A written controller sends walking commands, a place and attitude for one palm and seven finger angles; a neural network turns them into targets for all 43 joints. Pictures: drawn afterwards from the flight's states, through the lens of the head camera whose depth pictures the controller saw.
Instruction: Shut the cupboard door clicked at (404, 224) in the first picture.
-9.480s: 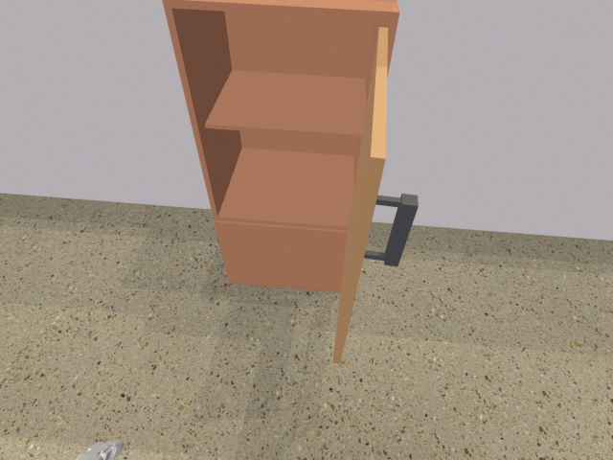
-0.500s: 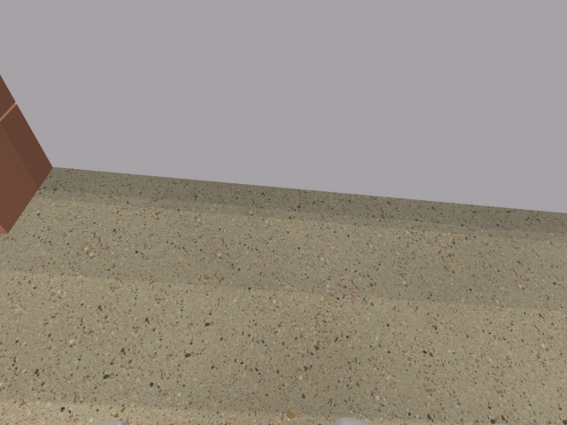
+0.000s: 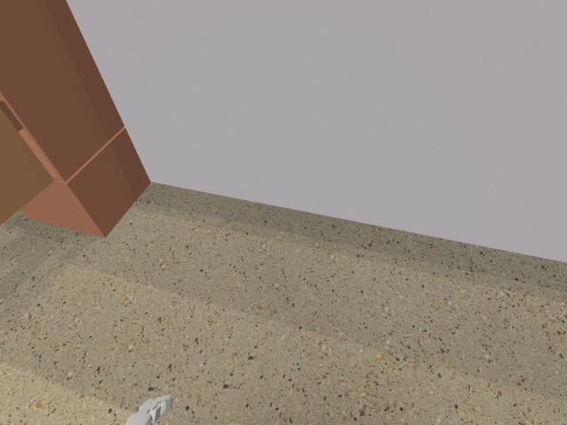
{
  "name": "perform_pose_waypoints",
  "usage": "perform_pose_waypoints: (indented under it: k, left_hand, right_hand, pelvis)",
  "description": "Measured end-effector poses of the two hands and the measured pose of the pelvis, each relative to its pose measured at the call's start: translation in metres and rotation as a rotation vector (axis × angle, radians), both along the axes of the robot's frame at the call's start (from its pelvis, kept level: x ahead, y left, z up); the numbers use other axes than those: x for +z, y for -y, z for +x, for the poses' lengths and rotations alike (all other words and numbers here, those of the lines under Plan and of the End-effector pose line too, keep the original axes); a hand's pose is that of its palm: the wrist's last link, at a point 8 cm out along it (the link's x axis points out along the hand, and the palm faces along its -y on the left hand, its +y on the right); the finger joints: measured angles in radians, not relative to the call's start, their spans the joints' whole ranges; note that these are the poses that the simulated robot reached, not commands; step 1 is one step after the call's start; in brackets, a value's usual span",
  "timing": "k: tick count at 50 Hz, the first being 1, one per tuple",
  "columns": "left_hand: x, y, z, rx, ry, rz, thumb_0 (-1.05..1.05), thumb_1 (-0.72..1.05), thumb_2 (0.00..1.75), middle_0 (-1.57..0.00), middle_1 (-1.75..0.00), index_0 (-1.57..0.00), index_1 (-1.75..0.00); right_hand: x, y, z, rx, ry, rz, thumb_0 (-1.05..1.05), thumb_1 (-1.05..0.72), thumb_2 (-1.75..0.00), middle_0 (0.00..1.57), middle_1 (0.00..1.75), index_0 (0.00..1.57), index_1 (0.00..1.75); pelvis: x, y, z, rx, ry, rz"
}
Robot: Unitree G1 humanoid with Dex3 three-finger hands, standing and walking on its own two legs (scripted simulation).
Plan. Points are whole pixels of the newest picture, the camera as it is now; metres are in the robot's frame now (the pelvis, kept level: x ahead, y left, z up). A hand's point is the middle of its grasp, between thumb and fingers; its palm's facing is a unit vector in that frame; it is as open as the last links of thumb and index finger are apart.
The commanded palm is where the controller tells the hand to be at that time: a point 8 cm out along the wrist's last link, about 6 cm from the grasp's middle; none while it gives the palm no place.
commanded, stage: walk to a spot facing it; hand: left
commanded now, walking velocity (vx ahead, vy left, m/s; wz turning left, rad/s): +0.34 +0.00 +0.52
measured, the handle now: out of the picture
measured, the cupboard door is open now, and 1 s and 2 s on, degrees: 86 86 86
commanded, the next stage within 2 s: turn to face it in 1.30 s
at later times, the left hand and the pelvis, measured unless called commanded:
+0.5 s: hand out of the picture +0.01 +0.17 -0.17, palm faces +0.38 -0.90 -0.19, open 7.4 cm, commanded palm none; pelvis +0.19 +0.06 -0.02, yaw +15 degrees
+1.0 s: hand (162, 247) +0.53 +0.29 -0.16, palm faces +0.23 -0.95 -0.22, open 7.3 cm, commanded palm none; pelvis +0.42 +0.08 -0.02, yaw +18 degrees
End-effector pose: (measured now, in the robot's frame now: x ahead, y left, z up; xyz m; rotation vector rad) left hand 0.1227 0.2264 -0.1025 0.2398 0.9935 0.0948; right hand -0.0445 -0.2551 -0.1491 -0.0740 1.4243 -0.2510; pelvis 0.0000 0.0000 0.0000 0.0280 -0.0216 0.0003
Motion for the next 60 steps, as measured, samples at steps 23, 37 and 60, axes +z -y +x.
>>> perform_pose_waypoints:
  k: [23,37,60]
  left_hand:
    - [-0.031,0.028,-0.157,0.559,-0.75,-0.192,0.01,0.91,0.9,-0.2,-0.3,-0.2,-0.3]
    - [-0.039,-0.097,0.162,0.406,-0.156,-0.109,0.0,0.93,0.9,-0.19,-0.3,-0.2,-0.3]
    - [-0.027,-0.089,0.325,0.485,-0.213,-0.041,-0.01,0.95,0.9,-0.2,-0.3,-0.2,-0.3]
  right_hand:
    - [0.008,-0.146,0.457,0.587,0.451,0.078,0.0,-0.91,-0.9,0.2,0.29,0.2,0.3]
    - [0.027,-0.114,0.449,0.404,0.254,-0.055,-0.04,-0.95,-0.9,0.2,0.3,0.21,0.3]
    - [-0.004,-0.119,0.579,0.383,-0.025,0.065,0.01,-0.91,-0.9,0.2,0.29,0.2,0.3]
  pelvis:
    - [-0.026,-0.05,0.179,0.253,-0.024,-0.031]
    - [0.0,-0.085,0.289,0.286,0.014,-0.024]
    - [-0.001,-0.078,0.496,0.386,0.032,-0.013]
